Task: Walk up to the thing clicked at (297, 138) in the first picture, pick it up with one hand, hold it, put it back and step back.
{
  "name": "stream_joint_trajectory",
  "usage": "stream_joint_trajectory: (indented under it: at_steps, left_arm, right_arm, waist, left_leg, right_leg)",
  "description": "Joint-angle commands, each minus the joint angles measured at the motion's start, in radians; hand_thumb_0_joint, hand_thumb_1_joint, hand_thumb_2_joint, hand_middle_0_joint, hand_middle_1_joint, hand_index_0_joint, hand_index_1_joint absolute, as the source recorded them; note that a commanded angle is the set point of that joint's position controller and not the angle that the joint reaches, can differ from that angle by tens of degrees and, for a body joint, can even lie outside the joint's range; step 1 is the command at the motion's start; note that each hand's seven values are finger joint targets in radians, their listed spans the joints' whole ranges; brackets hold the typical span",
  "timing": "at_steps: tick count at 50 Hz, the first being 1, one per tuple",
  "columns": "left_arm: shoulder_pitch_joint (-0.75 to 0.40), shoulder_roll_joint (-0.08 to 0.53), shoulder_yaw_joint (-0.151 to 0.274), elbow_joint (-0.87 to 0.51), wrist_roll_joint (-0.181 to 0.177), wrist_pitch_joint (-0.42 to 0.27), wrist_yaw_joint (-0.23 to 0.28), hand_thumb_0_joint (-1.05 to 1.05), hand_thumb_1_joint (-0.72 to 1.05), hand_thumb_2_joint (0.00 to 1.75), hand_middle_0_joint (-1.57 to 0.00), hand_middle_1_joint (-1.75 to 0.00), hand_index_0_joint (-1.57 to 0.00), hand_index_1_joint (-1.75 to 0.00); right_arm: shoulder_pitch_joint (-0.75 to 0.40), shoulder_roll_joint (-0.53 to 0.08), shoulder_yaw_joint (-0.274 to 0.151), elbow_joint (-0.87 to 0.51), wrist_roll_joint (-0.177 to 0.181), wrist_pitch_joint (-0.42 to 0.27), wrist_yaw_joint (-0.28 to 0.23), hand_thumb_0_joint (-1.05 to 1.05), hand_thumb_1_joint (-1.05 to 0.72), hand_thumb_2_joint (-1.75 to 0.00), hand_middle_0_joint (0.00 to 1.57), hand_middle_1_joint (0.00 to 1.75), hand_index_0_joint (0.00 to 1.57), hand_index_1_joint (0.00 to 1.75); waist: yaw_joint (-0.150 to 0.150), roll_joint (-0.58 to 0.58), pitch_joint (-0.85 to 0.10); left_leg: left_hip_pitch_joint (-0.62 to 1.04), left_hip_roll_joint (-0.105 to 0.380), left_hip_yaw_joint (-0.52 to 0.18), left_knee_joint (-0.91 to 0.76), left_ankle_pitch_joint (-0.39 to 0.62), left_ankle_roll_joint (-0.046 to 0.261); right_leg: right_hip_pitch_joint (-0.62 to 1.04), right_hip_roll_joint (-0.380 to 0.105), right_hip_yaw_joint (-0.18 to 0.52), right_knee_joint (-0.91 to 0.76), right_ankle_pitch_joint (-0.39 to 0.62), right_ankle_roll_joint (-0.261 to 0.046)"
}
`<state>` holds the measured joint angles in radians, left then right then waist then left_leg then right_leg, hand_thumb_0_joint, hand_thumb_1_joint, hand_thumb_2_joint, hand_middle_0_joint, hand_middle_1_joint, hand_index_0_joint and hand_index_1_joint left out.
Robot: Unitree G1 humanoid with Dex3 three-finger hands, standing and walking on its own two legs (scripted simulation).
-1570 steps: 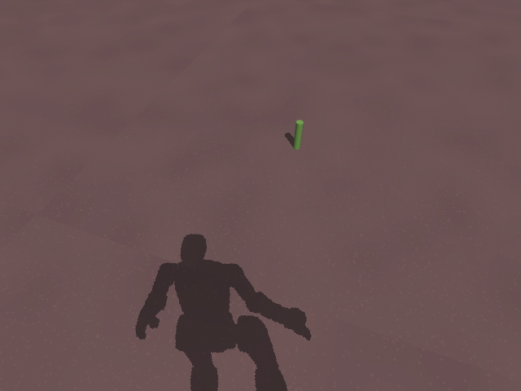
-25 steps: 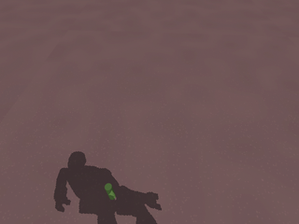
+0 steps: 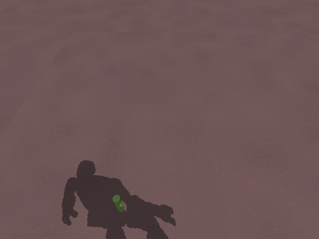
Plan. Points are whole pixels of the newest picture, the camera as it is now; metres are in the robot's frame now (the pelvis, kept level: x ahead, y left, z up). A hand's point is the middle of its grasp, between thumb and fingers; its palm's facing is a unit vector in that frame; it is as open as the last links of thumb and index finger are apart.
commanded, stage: stand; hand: left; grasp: from the side
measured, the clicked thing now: (119, 203) +0.41 +0.25 -0.69
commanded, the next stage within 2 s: step back in 1.16 s
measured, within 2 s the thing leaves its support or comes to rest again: neither
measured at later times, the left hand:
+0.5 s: hand out of the picture +0.10 +0.24 -0.16, palm faces -0.03 -0.94 -0.34, open 7.4 cm
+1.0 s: hand out of the picture +0.10 +0.24 -0.16, palm faces -0.03 -0.94 -0.34, open 7.4 cm
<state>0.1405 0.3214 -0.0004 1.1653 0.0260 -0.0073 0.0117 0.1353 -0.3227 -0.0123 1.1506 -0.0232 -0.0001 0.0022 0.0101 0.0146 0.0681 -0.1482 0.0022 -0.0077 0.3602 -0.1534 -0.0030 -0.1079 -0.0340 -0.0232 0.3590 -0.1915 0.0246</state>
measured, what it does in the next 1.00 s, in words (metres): stands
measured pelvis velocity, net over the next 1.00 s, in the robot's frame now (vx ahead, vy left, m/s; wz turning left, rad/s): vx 0.03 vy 0.00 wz -0.01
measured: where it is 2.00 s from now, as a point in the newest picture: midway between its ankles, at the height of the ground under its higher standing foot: outside the picture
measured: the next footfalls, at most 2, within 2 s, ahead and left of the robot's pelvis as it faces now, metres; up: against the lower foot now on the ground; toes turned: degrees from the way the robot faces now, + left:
right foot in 1.86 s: -0.11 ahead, -0.11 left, +0.00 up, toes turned -2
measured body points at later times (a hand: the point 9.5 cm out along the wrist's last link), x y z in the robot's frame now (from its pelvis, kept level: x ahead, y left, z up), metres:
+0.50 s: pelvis +0.02 +0.00 +0.00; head +0.03 -0.01 +0.45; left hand +0.10 +0.29 -0.13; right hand +0.09 -0.30 -0.14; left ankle +0.03 +0.12 -0.75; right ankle +0.01 -0.13 -0.75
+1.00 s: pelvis +0.03 +0.00 +0.00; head +0.04 +0.00 +0.45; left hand +0.10 +0.29 -0.13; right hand +0.10 -0.30 -0.14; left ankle +0.03 +0.12 -0.75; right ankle +0.01 -0.13 -0.75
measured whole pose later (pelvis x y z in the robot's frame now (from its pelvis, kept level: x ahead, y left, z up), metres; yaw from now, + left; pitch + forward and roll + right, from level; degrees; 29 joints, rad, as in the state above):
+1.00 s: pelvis +0.03 +0.00 +0.00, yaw -1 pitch -2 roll +0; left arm 0.11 0.33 0.01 1.15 0.02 -0.01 0.00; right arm 0.11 -0.34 0.00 1.15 -0.02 -0.01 0.00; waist 0.00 0.00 0.06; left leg -0.11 0.01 0.00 0.31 -0.17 -0.01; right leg -0.07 -0.03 -0.02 0.30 -0.20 0.02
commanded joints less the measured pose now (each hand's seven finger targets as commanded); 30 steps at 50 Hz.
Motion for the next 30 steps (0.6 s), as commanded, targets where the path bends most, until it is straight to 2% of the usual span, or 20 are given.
stream_joint_trajectory:
  at_steps: [1,4,7,14,16,22,25,29,30]
  left_arm:
    - [-0.032,0.209,0.040,-0.048,-0.005,-0.026,0.015,0.00,0.90,0.90,-0.20,-0.30,-0.20,-0.30]
    - [-0.040,0.211,0.040,-0.047,-0.007,-0.025,0.015,0.00,0.90,0.90,-0.20,-0.30,-0.20,-0.30]
    - [-0.042,0.209,0.040,-0.046,-0.007,-0.024,0.013,0.00,0.90,0.90,-0.20,-0.30,-0.20,-0.30]
    - [-0.058,0.207,0.043,-0.049,-0.012,-0.024,0.012,0.00,0.90,0.90,-0.20,-0.30,-0.20,-0.30]
    - [-0.064,0.212,0.045,-0.049,-0.010,-0.023,0.012,0.00,0.90,0.90,-0.20,-0.30,-0.20,-0.30]
    - [-0.065,0.210,0.046,-0.053,-0.011,-0.023,0.013,0.00,0.90,0.90,-0.20,-0.30,-0.20,-0.30]
    - [-0.072,0.209,0.046,-0.056,-0.012,-0.023,0.011,0.00,0.90,0.90,-0.20,-0.30,-0.20,-0.30]
    - [-0.078,0.212,0.046,-0.057,-0.010,-0.023,0.010,0.00,0.90,0.90,-0.20,-0.30,-0.20,-0.30]
    - [-0.082,0.218,0.049,-0.060,-0.009,-0.024,0.012,0.00,0.90,0.90,-0.20,-0.30,-0.20,-0.30]
  right_arm:
    - [-0.041,-0.186,-0.030,-0.052,0.005,-0.022,-0.016,0.00,-0.90,-0.90,0.20,0.30,0.20,0.30]
    - [-0.044,-0.193,-0.031,-0.048,0.005,-0.022,-0.018,0.00,-0.90,-0.90,0.20,0.30,0.20,0.30]
    - [-0.049,-0.194,-0.027,-0.047,0.006,-0.022,-0.017,0.00,-0.90,-0.90,0.20,0.30,0.20,0.30]
    - [-0.053,-0.202,-0.025,-0.044,0.008,-0.029,-0.022,0.00,-0.90,-0.90,0.20,0.30,0.20,0.30]
    - [-0.049,-0.203,-0.025,-0.044,0.008,-0.028,-0.022,0.00,-0.90,-0.90,0.20,0.30,0.20,0.30]
    - [-0.061,-0.211,-0.029,-0.049,0.009,-0.029,-0.024,0.00,-0.90,-0.90,0.20,0.30,0.20,0.30]
    - [-0.058,-0.212,-0.026,-0.048,0.008,-0.029,-0.023,0.00,-0.90,-0.90,0.20,0.30,0.20,0.30]
    - [-0.066,-0.209,-0.027,-0.049,0.009,-0.026,-0.020,0.00,-0.90,-0.90,0.20,0.30,0.20,0.30]
    - [-0.068,-0.210,-0.030,-0.052,0.008,-0.026,-0.020,0.00,-0.90,-0.90,0.20,0.30,0.20,0.30]
  waist:
    - [-0.002,-0.012,-0.058]
    - [-0.004,-0.019,-0.051]
    - [-0.002,-0.004,-0.040]
    - [-0.001,-0.010,-0.086]
    - [-0.005,-0.016,-0.077]
    - [-0.006,-0.022,-0.107]
    - [-0.008,-0.016,-0.096]
    - [-0.010,-0.020,-0.072]
    - [-0.010,-0.027,-0.082]
  left_leg:
    - [0.014,0.106,-0.104,-0.076,0.018,0.023]
    - [0.021,0.107,-0.101,-0.078,0.038,0.022]
    - [0.015,0.105,-0.100,-0.087,0.006,0.019]
    - [0.057,0.119,-0.092,-0.075,0.163,0.018]
    - [0.047,0.118,-0.088,-0.082,0.133,0.018]
    - [0.085,0.127,-0.084,-0.065,0.211,0.021]
    - [0.066,0.123,-0.080,-0.073,0.187,0.018]
    - [0.052,0.122,-0.086,-0.087,0.120,0.017]
    - [0.057,0.126,-0.087,-0.082,0.138,0.018]
  right_leg:
    - [-0.010,-0.100,0.101,-0.079,0.036,-0.040]
    - [-0.015,-0.097,0.100,-0.088,0.048,-0.037]
    - [-0.016,-0.093,0.096,-0.090,0.031,-0.035]
    - [0.025,-0.099,0.092,-0.072,0.168,-0.032]
    - [0.023,-0.098,0.094,-0.083,0.148,-0.030]
    - [0.032,-0.102,0.087,-0.073,0.211,-0.030]
    - [0.038,-0.103,0.091,-0.082,0.203,-0.028]
    - [0.018,-0.100,0.091,-0.101,0.128,-0.027]
    - [0.026,-0.103,0.089,-0.095,0.145,-0.031]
